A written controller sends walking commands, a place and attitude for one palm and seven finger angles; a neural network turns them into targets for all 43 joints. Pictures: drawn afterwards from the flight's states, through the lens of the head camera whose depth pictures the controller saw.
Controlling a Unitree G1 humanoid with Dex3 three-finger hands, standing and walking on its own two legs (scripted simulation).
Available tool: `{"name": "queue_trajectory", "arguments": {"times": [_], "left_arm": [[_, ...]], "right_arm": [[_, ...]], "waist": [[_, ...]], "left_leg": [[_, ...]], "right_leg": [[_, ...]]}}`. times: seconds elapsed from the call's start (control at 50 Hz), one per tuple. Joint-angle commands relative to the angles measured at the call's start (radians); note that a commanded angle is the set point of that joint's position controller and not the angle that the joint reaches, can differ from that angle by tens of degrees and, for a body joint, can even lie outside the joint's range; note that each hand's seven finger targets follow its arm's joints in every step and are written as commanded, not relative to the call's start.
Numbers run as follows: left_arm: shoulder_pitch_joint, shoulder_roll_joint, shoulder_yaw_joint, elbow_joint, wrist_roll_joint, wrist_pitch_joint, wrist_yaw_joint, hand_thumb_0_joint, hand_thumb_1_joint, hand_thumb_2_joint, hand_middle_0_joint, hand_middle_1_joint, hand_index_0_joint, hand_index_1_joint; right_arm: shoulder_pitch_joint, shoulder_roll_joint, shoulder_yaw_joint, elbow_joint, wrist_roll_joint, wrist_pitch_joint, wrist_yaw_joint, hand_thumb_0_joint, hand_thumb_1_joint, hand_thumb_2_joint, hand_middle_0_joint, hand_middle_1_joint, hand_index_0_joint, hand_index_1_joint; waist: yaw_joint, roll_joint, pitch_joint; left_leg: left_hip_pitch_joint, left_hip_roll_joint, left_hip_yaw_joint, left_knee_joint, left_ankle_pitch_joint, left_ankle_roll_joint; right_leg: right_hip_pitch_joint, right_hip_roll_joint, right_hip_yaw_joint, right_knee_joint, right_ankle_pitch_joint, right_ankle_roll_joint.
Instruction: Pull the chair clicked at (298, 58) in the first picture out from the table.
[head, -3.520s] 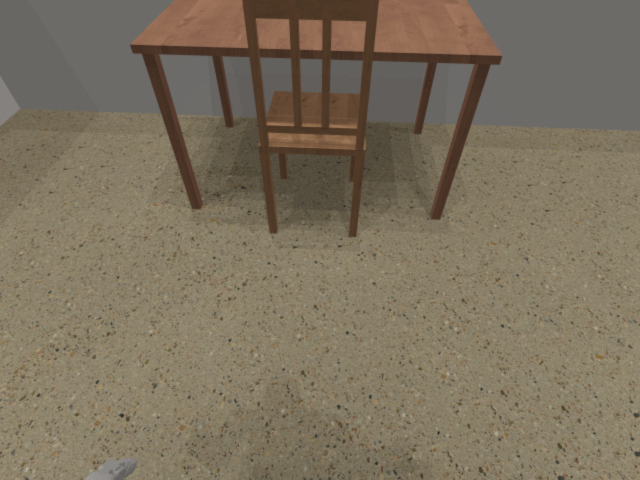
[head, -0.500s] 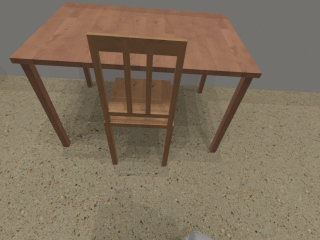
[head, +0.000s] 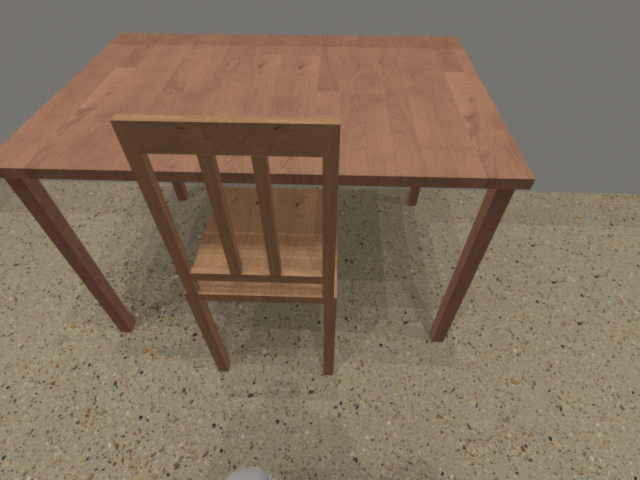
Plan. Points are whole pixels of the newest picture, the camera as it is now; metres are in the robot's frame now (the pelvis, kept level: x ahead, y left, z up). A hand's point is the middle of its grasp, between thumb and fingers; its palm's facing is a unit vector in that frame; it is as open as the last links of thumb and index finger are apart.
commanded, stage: take the last steps up to it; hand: left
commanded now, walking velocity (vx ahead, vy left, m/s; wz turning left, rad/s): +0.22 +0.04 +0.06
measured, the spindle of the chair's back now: (223, 220) +0.60 +0.23 -0.07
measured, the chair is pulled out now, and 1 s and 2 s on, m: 0.00 0.00 0.00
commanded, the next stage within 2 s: come to a stop and stand still in 0.24 s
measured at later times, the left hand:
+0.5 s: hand out of the picture +0.12 +0.21 -0.19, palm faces +0.08 -0.98 -0.15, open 7.4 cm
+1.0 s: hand out of the picture +0.15 +0.22 -0.18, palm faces +0.07 -0.97 -0.22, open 7.3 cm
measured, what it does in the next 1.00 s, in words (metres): walks ahead: left foot, then right foot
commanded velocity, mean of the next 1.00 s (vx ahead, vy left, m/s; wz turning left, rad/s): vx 0.00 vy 0.02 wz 0.01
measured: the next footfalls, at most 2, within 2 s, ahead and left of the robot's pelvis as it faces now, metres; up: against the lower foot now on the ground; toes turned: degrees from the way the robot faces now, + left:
left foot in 0.24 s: +0.16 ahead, +0.13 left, +0.00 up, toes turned +8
right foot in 0.66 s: +0.19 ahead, -0.10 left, +0.00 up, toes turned -3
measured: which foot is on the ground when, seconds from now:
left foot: up 0.00-0.22, down 0.24-0.72, up 0.74-0.98, down 1.00-1.00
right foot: down 0.00-0.24, up 0.26-0.64, down 0.66-1.00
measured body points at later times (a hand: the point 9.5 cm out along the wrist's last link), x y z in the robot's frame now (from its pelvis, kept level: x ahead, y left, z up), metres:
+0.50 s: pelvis +0.12 +0.05 +0.00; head +0.14 +0.07 +0.45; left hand +0.12 +0.27 -0.17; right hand +0.19 -0.18 -0.14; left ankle +0.12 +0.12 -0.74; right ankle +0.13 -0.09 -0.70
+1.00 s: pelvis +0.10 +0.04 -0.01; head +0.12 +0.04 +0.44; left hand +0.15 +0.27 -0.16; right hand +0.12 -0.20 -0.17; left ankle +0.06 +0.15 -0.74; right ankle +0.15 -0.10 -0.74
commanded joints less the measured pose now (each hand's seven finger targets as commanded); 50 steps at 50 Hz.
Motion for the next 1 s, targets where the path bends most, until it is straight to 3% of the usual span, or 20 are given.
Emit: {"name": "queue_trajectory", "arguments": {"times": [0.0,0.12,0.16,0.18,0.2,0.22,0.24,0.26,0.3,0.36,0.46,0.54,0.6,0.66,0.72,0.76,0.84,0.9,0.94,0.98], "left_arm": [[0.086,0.109,0.007,-0.017,-0.001,-0.016,-0.002,0.0,0.9,0.9,-0.2,-0.3,-0.2,-0.3],[0.152,0.133,0.007,0.025,0.0,-0.004,-0.002,0.0,0.9,0.9,-0.2,-0.3,-0.2,-0.3],[0.146,0.132,0.006,0.033,-0.001,0.004,0.0,0.0,0.9,0.9,-0.2,-0.3,-0.2,-0.3],[0.133,0.12,0.003,0.034,-0.005,0.007,0.001,0.0,0.9,0.9,-0.2,-0.3,-0.2,-0.3],[0.138,0.099,-0.004,0.03,-0.01,0.009,-0.002,0.0,0.9,0.9,-0.2,-0.3,-0.2,-0.3],[0.165,0.047,-0.013,0.017,-0.019,0.01,-0.006,0.0,0.9,0.9,-0.2,-0.3,-0.2,-0.3],[0.133,0.05,-0.015,-0.003,-0.01,0.008,-0.001,0.0,0.9,0.9,-0.2,-0.3,-0.2,-0.3],[0.116,0.066,-0.011,-0.003,-0.004,0.02,0.004,0.0,0.9,0.9,-0.2,-0.3,-0.2,-0.3],[0.09,0.054,-0.005,0.018,-0.004,0.025,-0.003,0.0,0.9,0.9,-0.2,-0.3,-0.2,-0.3],[0.134,0.005,-0.013,0.05,-0.009,0.046,0.003,0.0,0.9,0.9,-0.2,-0.3,-0.2,-0.3],[0.118,0.018,-0.025,0.045,-0.01,0.083,0.024,0.0,0.9,0.9,-0.2,-0.3,-0.2,-0.3],[0.052,0.058,-0.017,0.011,-0.008,0.097,0.026,0.0,0.9,0.9,-0.2,-0.3,-0.2,-0.3],[0.076,0.083,-0.012,0.011,-0.004,0.086,0.029,0.0,0.9,0.9,-0.2,-0.3,-0.2,-0.3],[0.024,0.17,-0.008,-0.006,-0.004,0.064,0.031,0.0,0.9,0.9,-0.2,-0.3,-0.2,-0.3],[-0.003,0.184,-0.002,-0.015,-0.006,0.064,0.035,0.0,0.9,0.9,-0.2,-0.3,-0.2,-0.3],[-0.021,0.183,0.002,-0.024,-0.004,0.069,0.039,0.0,0.9,0.9,-0.2,-0.3,-0.2,-0.3],[-0.05,0.202,0.022,-0.051,0.002,0.073,0.038,0.0,0.9,0.9,-0.2,-0.3,-0.2,-0.3],[-0.053,0.206,0.029,-0.058,0.006,0.078,0.037,0.0,0.9,0.9,-0.2,-0.3,-0.2,-0.3],[-0.07,0.194,0.026,-0.056,-0.001,0.081,0.034,0.0,0.9,0.9,-0.2,-0.3,-0.2,-0.3],[-0.085,0.129,0.01,-0.06,-0.013,0.089,0.026,0.0,0.9,0.9,-0.2,-0.3,-0.2,-0.3]], "right_arm": [[0.007,0.002,0.009,-0.051,-0.002,-0.008,0.017,0.0,-0.9,-0.9,0.2,0.3,0.2,0.3],[-0.107,-0.013,0.022,-0.088,0.002,-0.026,0.019,0.0,-0.9,-0.9,0.2,0.3,0.2,0.3],[-0.067,-0.02,0.024,-0.07,0.002,-0.032,0.013,0.0,-0.9,-0.9,0.2,0.3,0.2,0.3],[0.005,-0.038,0.024,-0.049,-0.001,-0.039,0.006,0.0,-0.9,-0.9,0.2,0.3,0.2,0.3],[0.104,-0.092,0.013,-0.023,-0.005,-0.048,-0.003,0.0,-0.9,-0.9,0.2,0.3,0.2,0.3],[0.17,-0.185,-0.005,-0.015,-0.012,-0.051,-0.013,0.0,-0.9,-0.9,0.2,0.3,0.2,0.3],[0.2,-0.201,-0.006,-0.008,0.001,-0.038,-0.022,0.0,-0.9,-0.9,0.2,0.3,0.2,0.3],[0.157,-0.183,0.001,-0.013,0.005,-0.038,-0.03,0.0,-0.9,-0.9,0.2,0.3,0.2,0.3],[0.041,-0.099,0.024,-0.037,0.007,-0.047,-0.036,0.0,-0.9,-0.9,0.2,0.3,0.2,0.3],[-0.009,-0.043,0.036,-0.043,0.01,-0.059,-0.045,0.0,-0.9,-0.9,0.2,0.3,0.2,0.3],[-0.04,-0.072,0.041,-0.029,0.012,-0.036,-0.054,0.0,-0.9,-0.9,0.2,0.3,0.2,0.3],[-0.02,-0.097,0.02,-0.016,0.009,-0.005,-0.054,0.0,-0.9,-0.9,0.2,0.3,0.2,0.3],[-0.019,-0.095,0.013,-0.013,0.013,0.006,-0.05,0.0,-0.9,-0.9,0.2,0.3,0.2,0.3],[0.028,-0.036,0.015,-0.017,0.026,0.021,-0.034,0.0,-0.9,-0.9,0.2,0.3,0.2,0.3],[0.023,-0.042,0.01,-0.018,0.018,0.046,-0.032,0.0,-0.9,-0.9,0.2,0.3,0.2,0.3],[0.011,-0.043,0.007,-0.023,0.019,0.055,-0.033,0.0,-0.9,-0.9,0.2,0.3,0.2,0.3],[0.025,-0.041,0.006,-0.027,0.02,0.056,-0.025,0.0,-0.9,-0.9,0.2,0.3,0.2,0.3],[0.044,-0.024,0.01,-0.032,0.019,0.043,-0.021,0.0,-0.9,-0.9,0.2,0.3,0.2,0.3],[0.101,-0.014,0.018,-0.009,0.018,0.03,-0.023,0.0,-0.9,-0.9,0.2,0.3,0.2,0.3],[0.131,-0.045,0.02,0.005,0.011,0.015,-0.027,0.0,-0.9,-0.9,0.2,0.3,0.2,0.3]], "waist": [[0.013,-0.115,0.082],[0.051,-0.13,0.071],[0.028,-0.132,0.07],[-0.008,-0.089,0.041],[-0.042,0.015,-0.03],[-0.047,0.229,-0.096],[-0.053,0.217,-0.091],[-0.037,0.178,-0.056],[0.003,0.084,0.018],[0.05,-0.015,0.012],[0.049,0.082,-0.008],[0.027,0.127,0.023],[0.048,0.061,0.019],[0.004,-0.095,-0.012],[0.022,-0.248,-0.028],[0.032,-0.232,-0.021],[0.036,-0.191,-0.014],[0.04,-0.179,-0.028],[0.014,-0.177,-0.044],[0.006,-0.052,-0.005]], "left_leg": [[-0.01,0.009,0.012,-0.168,0.021,-0.007],[0.083,-0.042,0.046,-0.369,-0.016,0.015],[0.212,-0.068,0.071,-0.46,0.027,0.025],[0.334,-0.078,0.064,-0.548,0.078,0.033],[0.503,-0.007,-0.02,-0.588,0.211,0.061],[0.662,0.209,-0.282,-0.64,0.404,0.156],[0.653,0.289,-0.362,-0.703,0.484,0.232],[0.57,0.279,-0.327,-0.72,0.434,0.236],[0.445,0.217,-0.227,-0.754,0.411,0.211],[0.356,0.155,-0.082,-0.743,0.739,0.167],[0.366,0.154,-0.041,-0.709,0.82,0.14],[0.389,0.157,-0.077,-0.676,0.706,0.138],[0.355,0.102,-0.074,-0.596,0.529,0.08],[0.287,-0.048,-0.001,-0.517,0.049,-0.016],[0.269,-0.08,0.006,-0.368,-0.213,-0.038],[0.231,-0.08,-0.021,-0.261,-0.263,-0.038],[0.201,-0.085,-0.04,-0.21,-0.242,-0.045],[0.245,-0.094,-0.016,-0.367,-0.188,-0.044],[0.394,-0.106,0.007,-0.581,-0.044,-0.038],[0.445,-0.042,-0.075,-0.713,-0.017,-0.011]], "right_leg": [[-0.024,-0.284,0.2,-0.214,0.134,-0.109],[0.064,-0.292,0.192,-0.124,0.297,-0.097],[0.018,-0.267,0.167,-0.063,0.296,-0.073],[-0.012,-0.232,0.138,0.048,0.326,-0.051],[-0.092,-0.168,0.093,0.228,0.23,-0.012],[-0.29,-0.052,0.018,0.463,-0.146,0.037],[-0.375,-0.021,0.079,0.663,-0.414,0.038],[-0.38,-0.056,0.139,0.751,-0.413,0.03],[-0.383,-0.104,0.18,0.768,-0.274,0.043],[-0.268,-0.103,0.194,0.67,-0.143,0.08],[-0.161,-0.081,0.183,0.434,-0.121,0.097],[-0.143,-0.07,0.165,0.289,-0.122,0.091],[-0.043,-0.076,0.182,0.082,0.098,0.08],[-0.001,-0.282,0.362,0.064,0.589,-0.032],[-0.012,-0.333,0.404,-0.008,0.607,-0.106],[-0.018,-0.35,0.402,-0.026,0.564,-0.14],[-0.019,-0.322,0.369,-0.026,0.444,-0.135],[-0.021,-0.295,0.365,-0.024,0.29,-0.11],[-0.095,-0.252,0.339,0.002,0.132,-0.056],[-0.19,-0.139,0.27,0.055,-0.13,0.02]]}}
